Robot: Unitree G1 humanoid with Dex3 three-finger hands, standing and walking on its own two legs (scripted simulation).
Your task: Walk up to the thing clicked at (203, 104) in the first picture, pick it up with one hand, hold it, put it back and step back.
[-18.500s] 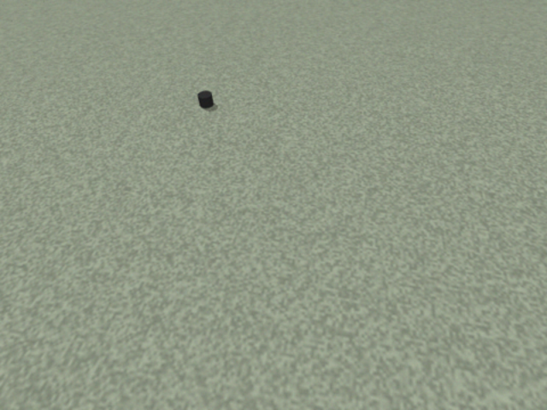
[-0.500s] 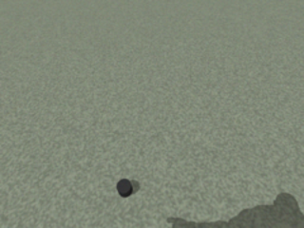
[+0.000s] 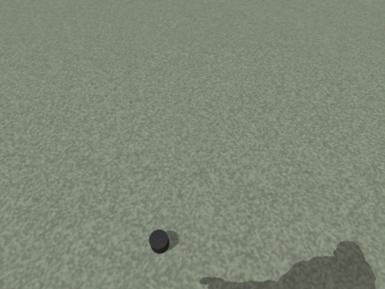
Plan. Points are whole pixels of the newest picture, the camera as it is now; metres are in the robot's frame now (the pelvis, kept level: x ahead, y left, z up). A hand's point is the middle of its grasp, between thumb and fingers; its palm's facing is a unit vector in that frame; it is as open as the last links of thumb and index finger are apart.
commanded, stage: walk up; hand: left
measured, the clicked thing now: (159, 241) +0.45 +0.22 -0.74
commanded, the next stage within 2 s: none
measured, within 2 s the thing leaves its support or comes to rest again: neither
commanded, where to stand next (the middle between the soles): +0.06 +0.00 m, yaw -2 degrees
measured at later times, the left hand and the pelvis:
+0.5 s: hand out of the picture +0.14 +0.27 -0.15, palm faces -0.04 -0.92 -0.38, open 7.4 cm; pelvis +0.02 +0.01 +0.00, yaw -1 degrees
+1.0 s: hand out of the picture +0.07 +0.25 -0.15, palm faces -0.03 -0.93 -0.38, open 7.4 cm; pelvis +0.00 +0.00 +0.00, yaw -2 degrees
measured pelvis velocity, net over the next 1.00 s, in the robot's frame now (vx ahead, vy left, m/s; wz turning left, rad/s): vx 0.00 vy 0.00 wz -0.03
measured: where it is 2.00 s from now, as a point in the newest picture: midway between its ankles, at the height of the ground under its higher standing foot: outside the picture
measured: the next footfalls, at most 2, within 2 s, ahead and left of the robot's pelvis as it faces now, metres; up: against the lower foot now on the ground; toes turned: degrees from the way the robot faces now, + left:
none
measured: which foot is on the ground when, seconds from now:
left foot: down 0.00-1.00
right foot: down 0.00-1.00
